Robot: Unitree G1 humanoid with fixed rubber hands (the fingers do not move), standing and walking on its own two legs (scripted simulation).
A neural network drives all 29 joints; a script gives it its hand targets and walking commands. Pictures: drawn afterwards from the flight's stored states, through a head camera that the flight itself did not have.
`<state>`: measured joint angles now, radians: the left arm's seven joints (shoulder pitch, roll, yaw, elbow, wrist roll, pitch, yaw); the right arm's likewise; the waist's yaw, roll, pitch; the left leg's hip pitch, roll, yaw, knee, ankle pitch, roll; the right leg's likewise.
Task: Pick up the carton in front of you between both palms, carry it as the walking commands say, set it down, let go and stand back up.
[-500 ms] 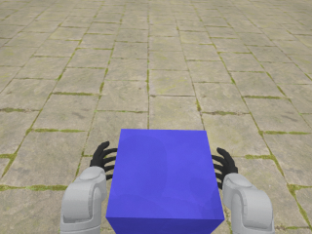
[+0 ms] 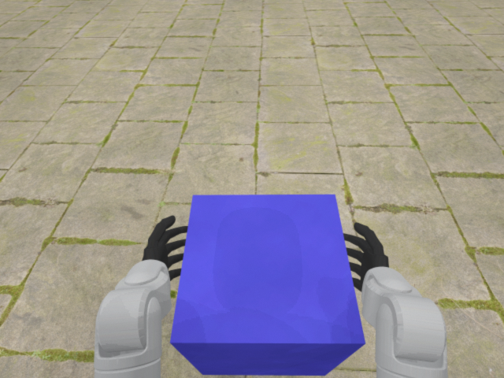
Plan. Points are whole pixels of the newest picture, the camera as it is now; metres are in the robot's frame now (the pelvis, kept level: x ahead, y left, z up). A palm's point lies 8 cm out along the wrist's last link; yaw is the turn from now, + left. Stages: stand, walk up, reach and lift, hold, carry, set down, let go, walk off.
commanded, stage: carry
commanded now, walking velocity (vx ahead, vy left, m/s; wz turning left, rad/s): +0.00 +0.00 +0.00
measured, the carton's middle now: (263, 291) +0.28 +0.00 +0.00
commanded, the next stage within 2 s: hold in 1.38 s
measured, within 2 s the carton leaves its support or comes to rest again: neither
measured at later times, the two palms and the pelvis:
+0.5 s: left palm (163, 231) +0.35 +0.16 +0.07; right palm (352, 240) +0.34 -0.13 +0.07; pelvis +0.08 +0.02 -0.01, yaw -1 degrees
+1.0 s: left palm (165, 254) +0.32 +0.16 +0.04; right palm (349, 263) +0.31 -0.13 +0.03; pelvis +0.04 +0.02 +0.00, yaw -1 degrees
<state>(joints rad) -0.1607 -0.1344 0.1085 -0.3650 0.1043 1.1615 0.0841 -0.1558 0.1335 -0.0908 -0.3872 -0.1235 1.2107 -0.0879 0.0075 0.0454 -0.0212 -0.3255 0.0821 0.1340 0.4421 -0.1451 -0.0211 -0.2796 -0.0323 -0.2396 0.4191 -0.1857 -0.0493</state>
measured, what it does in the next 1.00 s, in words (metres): stands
